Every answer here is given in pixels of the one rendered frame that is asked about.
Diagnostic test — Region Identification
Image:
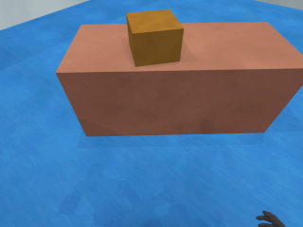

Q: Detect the pedestal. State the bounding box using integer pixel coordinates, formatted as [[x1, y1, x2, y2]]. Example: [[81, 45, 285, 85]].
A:
[[56, 22, 303, 137]]

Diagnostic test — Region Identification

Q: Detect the carton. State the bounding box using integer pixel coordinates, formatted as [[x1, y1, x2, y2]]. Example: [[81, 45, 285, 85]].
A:
[[126, 9, 184, 67]]

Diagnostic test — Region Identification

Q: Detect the robot right hand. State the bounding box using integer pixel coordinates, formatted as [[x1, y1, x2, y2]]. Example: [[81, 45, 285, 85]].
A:
[[256, 210, 286, 227]]

